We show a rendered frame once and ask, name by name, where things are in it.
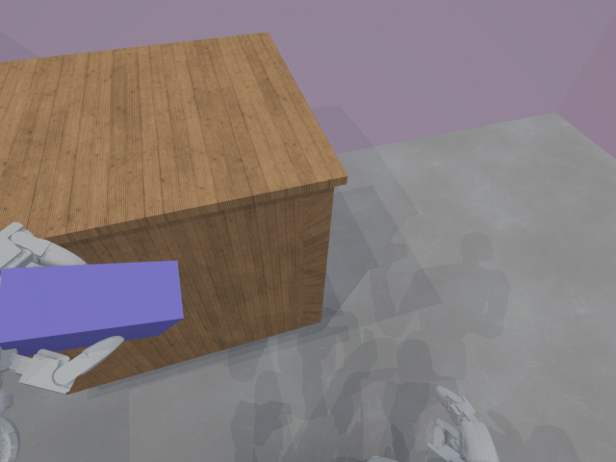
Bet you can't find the robot right hand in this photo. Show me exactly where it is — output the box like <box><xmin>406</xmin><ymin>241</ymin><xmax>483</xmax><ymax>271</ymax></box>
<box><xmin>427</xmin><ymin>386</ymin><xmax>500</xmax><ymax>462</ymax></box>

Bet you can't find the robot left hand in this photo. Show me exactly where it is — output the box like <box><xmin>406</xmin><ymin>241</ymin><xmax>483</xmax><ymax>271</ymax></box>
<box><xmin>0</xmin><ymin>222</ymin><xmax>125</xmax><ymax>394</ymax></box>

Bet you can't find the sponge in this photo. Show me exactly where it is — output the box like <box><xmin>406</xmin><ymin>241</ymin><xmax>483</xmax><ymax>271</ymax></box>
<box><xmin>0</xmin><ymin>261</ymin><xmax>184</xmax><ymax>356</ymax></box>

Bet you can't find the table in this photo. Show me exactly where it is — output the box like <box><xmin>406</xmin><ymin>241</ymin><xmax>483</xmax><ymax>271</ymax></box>
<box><xmin>0</xmin><ymin>32</ymin><xmax>347</xmax><ymax>395</ymax></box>

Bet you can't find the robot left forearm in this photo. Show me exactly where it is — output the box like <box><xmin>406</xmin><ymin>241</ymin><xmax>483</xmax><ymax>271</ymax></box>
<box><xmin>0</xmin><ymin>390</ymin><xmax>21</xmax><ymax>462</ymax></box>

